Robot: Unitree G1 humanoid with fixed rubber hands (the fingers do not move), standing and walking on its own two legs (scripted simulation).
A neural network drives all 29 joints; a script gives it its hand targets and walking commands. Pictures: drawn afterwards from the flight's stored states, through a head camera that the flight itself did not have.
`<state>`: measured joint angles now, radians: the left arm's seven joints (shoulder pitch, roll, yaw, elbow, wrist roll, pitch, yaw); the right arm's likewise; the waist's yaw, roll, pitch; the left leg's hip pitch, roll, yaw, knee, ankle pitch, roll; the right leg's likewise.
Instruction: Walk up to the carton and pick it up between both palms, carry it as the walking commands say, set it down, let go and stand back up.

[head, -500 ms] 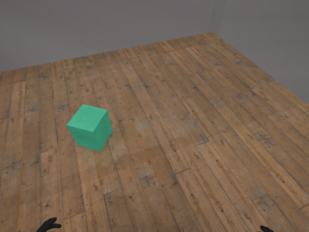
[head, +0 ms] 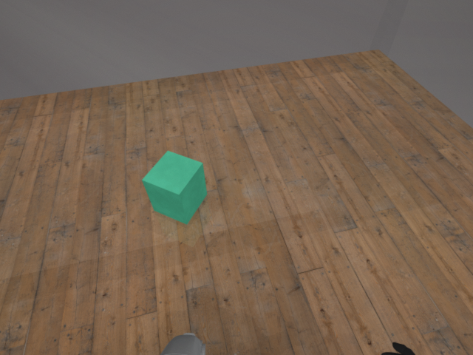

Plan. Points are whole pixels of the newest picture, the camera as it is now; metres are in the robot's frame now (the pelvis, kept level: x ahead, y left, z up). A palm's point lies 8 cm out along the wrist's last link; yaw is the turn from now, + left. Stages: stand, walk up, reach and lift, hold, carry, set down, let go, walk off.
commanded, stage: walk up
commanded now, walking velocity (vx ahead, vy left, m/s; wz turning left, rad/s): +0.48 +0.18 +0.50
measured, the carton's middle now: (177, 187) +0.94 +0.34 -0.66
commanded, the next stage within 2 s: none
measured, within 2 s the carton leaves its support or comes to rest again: neither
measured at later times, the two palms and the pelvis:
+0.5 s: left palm (87, 229) +0.39 +0.36 -0.11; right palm (320, 339) +0.18 -0.14 -0.12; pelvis +0.23 +0.12 +0.00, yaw +12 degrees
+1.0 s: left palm (53, 272) +0.28 +0.39 -0.10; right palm (257, 173) +0.60 -0.03 -0.14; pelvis +0.44 +0.17 +0.01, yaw +15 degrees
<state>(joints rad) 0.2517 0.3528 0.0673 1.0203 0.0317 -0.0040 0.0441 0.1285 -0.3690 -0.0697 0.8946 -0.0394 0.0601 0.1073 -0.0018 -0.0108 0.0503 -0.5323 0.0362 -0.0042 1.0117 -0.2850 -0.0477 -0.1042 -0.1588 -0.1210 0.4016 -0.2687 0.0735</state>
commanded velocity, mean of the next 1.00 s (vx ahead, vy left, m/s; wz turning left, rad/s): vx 0.41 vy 0.10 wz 0.25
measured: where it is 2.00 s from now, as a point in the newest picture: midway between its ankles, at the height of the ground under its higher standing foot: (185, 295)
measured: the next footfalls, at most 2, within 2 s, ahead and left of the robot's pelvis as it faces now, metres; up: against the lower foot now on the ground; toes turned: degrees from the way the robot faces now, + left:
left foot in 0.18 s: +0.15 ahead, +0.23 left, +0.00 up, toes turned +12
right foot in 0.60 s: +0.47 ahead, +0.05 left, +0.00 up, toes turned +2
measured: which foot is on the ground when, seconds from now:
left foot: up 0.00-0.16, down 0.18-0.62, up 0.64-1.00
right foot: down 0.00-0.16, up 0.18-0.58, down 0.60-1.00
